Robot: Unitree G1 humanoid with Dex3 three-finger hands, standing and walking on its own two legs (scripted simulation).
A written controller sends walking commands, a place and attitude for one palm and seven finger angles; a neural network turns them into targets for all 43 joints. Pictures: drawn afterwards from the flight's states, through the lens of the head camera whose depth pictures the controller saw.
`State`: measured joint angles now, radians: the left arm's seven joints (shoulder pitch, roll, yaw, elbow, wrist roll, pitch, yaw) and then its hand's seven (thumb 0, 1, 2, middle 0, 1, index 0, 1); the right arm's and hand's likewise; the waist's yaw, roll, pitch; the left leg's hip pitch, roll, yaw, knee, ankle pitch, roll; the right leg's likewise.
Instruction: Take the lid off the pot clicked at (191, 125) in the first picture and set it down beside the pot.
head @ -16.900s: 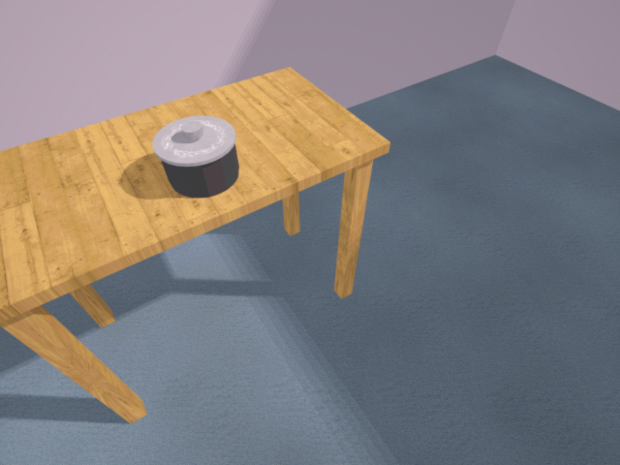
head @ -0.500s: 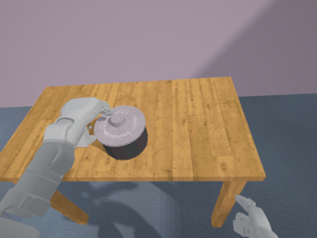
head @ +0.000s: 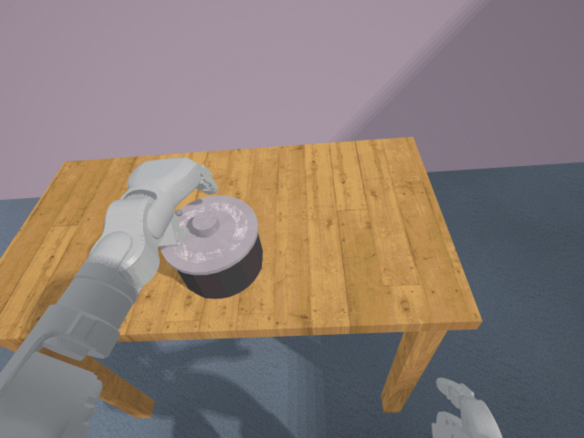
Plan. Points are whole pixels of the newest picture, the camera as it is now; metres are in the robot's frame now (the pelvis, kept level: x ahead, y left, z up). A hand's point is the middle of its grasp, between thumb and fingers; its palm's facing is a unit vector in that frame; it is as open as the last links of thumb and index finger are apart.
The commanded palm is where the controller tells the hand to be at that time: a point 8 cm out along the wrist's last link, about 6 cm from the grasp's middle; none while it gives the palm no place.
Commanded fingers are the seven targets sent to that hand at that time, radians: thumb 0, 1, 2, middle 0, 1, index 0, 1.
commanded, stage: move the open hand above the knob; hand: left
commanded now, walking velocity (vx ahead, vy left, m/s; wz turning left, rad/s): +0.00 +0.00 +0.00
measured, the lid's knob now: (206, 223) +0.43 +0.17 +0.05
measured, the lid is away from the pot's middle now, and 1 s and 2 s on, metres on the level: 0.00 0.00 0.00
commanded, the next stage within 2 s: lower the open fingers around the knob in 0.84 s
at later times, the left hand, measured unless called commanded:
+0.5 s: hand (194, 203) +0.41 +0.16 +0.11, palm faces -0.23 -0.05 -0.97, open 9.9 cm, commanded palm +0.39 +0.17 +0.18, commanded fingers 0.00 -0.25 1.38 -0.84 -0.08 -0.84 -0.08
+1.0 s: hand (188, 209) +0.40 +0.17 +0.11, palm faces -0.23 -0.04 -0.97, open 9.9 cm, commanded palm +0.39 +0.17 +0.17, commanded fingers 0.00 -0.25 1.38 -0.84 -0.08 -0.84 -0.08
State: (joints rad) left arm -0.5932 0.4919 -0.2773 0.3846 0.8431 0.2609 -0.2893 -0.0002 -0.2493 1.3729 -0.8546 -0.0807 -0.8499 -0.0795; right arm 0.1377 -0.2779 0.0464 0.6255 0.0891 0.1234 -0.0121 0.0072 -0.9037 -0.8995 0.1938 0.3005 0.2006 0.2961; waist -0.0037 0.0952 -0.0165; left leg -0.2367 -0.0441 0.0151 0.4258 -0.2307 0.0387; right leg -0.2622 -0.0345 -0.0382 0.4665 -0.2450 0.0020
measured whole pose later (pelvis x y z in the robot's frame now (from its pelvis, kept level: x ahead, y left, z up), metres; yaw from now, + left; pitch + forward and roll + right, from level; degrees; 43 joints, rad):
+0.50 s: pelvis +0.01 +0.00 +0.00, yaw +0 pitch +3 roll +1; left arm -0.66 0.43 -0.31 0.45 0.86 0.29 -0.26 0.00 -0.25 1.37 -0.85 -0.08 -0.85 -0.08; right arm 0.14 -0.27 0.05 0.63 0.09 0.14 0.00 0.01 -0.90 -0.90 0.19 0.30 0.20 0.30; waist -0.01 0.09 -0.04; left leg -0.25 -0.05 0.02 0.43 -0.24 0.05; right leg -0.28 -0.04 -0.03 0.47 -0.25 0.01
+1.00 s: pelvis +0.00 +0.00 +0.00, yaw +0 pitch +2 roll +1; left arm -0.66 0.44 -0.32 0.45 0.86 0.29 -0.27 0.00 -0.25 1.37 -0.86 -0.08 -0.85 -0.08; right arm 0.11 -0.27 0.06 0.63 0.09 0.14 -0.02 0.01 -0.90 -0.90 0.19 0.30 0.20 0.30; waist 0.01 0.08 -0.03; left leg -0.24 -0.05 0.01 0.43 -0.23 0.04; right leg -0.27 -0.04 -0.04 0.47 -0.25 0.00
